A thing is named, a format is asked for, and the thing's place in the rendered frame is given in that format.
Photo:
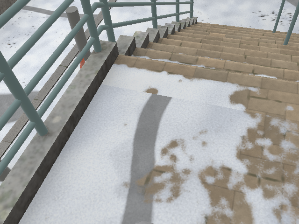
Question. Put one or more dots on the stairs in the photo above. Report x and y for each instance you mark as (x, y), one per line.
(243, 50)

